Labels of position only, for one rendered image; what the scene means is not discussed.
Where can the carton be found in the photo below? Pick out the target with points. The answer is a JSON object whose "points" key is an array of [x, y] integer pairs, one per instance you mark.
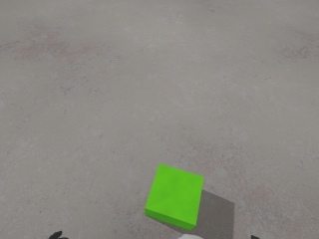
{"points": [[174, 197]]}

